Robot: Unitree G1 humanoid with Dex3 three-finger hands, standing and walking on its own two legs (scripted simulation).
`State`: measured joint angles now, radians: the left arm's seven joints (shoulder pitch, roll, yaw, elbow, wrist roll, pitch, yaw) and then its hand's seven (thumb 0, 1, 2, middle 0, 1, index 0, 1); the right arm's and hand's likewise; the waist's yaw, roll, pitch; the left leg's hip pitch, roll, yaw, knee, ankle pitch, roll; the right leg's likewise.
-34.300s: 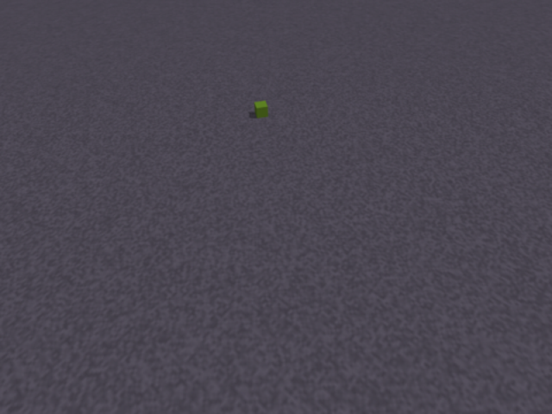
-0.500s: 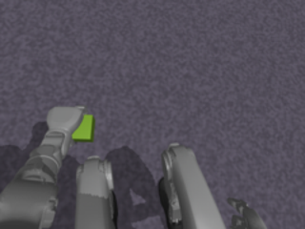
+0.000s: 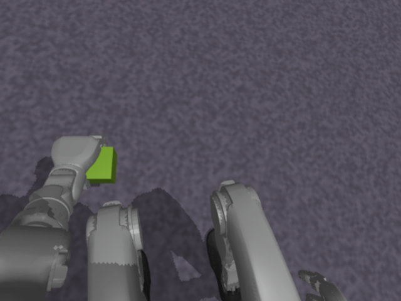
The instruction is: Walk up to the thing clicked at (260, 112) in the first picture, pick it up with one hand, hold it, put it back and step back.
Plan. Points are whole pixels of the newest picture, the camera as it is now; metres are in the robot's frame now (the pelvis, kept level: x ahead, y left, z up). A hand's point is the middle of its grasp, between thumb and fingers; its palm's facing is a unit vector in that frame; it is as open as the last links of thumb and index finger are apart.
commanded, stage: lower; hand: left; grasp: from above
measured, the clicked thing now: (97, 165) +0.43 +0.18 -0.21
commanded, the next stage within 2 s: rest in 0.38 s
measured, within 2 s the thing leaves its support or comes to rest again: rests again in 1.26 s
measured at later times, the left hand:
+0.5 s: hand (91, 170) +0.42 +0.20 -0.23, palm faces -0.47 +0.03 -0.88, open 10.5 cm
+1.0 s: hand (95, 171) +0.43 +0.20 -0.27, palm faces -0.47 +0.02 -0.88, open 10.5 cm
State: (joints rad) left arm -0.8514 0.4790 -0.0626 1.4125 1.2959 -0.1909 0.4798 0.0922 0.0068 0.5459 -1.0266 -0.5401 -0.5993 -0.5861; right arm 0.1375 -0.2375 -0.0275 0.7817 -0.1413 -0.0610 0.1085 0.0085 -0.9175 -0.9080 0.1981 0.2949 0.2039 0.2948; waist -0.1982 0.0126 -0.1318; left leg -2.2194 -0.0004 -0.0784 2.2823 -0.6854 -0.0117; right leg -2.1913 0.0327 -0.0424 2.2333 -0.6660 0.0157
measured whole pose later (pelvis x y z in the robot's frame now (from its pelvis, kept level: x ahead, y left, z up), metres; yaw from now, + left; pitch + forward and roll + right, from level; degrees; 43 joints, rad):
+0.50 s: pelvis +0.00 +0.00 -0.04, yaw -1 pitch +34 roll -5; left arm -0.87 0.53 -0.01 1.50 1.34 -0.21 0.57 0.09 0.02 0.54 -1.00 -0.50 -0.59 -0.55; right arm 0.11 -0.25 0.00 0.80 -0.19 -0.10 0.15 0.01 -0.92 -0.91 0.20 0.29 0.20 0.29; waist -0.24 -0.01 -0.08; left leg -2.30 0.00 -0.10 2.41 -0.71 -0.02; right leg -2.27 0.04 -0.06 2.34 -0.68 0.02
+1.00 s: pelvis +0.01 +0.00 -0.06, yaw -4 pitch +32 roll -7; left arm -0.91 0.63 0.03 1.65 1.38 -0.26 0.68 0.09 0.04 0.53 -0.99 -0.55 -0.57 -0.56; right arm 0.12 -0.27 0.06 0.84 -0.28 -0.16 0.24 0.01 -0.91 -0.90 0.20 0.29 0.20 0.29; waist -0.29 -0.03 0.00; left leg -2.34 -0.01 -0.15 2.51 -0.72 -0.03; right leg -2.30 0.04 -0.11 2.41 -0.67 0.02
